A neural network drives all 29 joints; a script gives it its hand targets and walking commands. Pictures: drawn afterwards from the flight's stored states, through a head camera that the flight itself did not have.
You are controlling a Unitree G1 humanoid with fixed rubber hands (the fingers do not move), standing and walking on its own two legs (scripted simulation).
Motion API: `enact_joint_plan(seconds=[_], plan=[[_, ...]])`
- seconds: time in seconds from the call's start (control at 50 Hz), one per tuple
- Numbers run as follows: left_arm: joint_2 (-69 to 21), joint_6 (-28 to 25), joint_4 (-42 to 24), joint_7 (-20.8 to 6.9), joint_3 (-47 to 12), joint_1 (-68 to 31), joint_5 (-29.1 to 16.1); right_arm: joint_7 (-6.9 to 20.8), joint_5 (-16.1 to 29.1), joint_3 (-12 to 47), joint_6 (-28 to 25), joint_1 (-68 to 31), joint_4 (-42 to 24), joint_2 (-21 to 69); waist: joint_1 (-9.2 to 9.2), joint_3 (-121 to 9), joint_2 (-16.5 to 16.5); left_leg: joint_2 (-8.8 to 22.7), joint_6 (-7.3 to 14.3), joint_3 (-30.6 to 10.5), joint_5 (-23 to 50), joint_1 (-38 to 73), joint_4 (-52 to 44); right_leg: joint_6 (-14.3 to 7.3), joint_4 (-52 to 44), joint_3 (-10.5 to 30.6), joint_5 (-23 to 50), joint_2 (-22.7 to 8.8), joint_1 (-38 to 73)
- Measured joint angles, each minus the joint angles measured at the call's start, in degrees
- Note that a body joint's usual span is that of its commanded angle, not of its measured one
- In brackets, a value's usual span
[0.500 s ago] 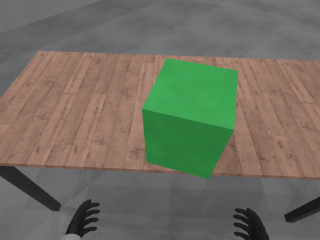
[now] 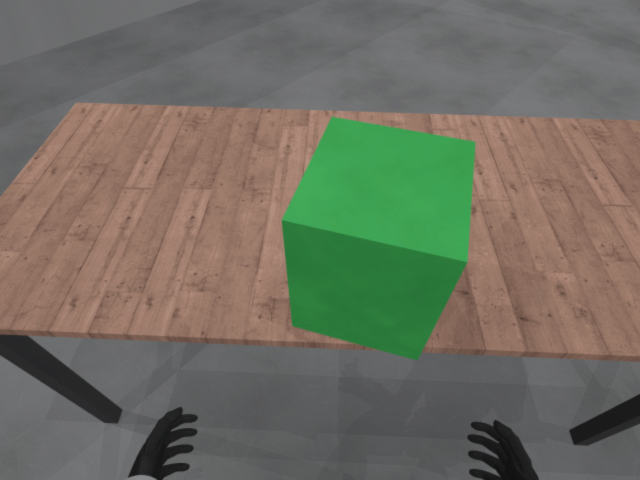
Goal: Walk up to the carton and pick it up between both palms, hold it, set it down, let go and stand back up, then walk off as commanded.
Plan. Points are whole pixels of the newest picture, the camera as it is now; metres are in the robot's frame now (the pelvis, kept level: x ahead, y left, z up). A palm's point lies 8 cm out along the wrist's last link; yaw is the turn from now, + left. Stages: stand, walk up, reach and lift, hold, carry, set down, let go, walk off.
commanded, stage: stand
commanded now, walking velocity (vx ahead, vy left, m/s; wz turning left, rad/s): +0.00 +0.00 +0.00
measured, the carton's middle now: (375, 242) +0.44 -0.03 +0.03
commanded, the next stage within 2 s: walk off in 1.42 s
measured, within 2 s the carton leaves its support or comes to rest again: neither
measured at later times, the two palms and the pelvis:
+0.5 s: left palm (141, 479) +0.14 +0.25 -0.09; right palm out of the picture +0.15 -0.28 -0.10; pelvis +0.02 -0.02 -0.01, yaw +0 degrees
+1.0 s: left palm out of the picture +0.13 +0.26 -0.09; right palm out of the picture +0.14 -0.28 -0.10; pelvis +0.02 -0.02 -0.01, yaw +0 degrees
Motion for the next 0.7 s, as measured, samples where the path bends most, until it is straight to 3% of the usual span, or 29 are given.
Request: enact_joint_plan(seconds=[0.18,0.7], plan=[[3.49,-4.28,7.88,-0.75,0.00,-0.01,3.23,-1.99,0.00,0.00,6.07,0.00,1.68,-6.72,-0.09,0.00,0.14,-1.10,0.00,0.01,-1.28,0.25,1.38,-0.21,5.38,-0.01,-3.57,-0.98,-1.44],[3.65,-6.70,12.39,-1.11,-0.01,-0.02,3.23,-2.63,-0.01,0.02,6.70,0.00,2.37,-8.66,-1.19,-1.13,0.85,-1.11,-0.74,0.01,-2.75,0.87,1.46,-1.05,7.11,0.00,-5.98,-0.96,-1.58]])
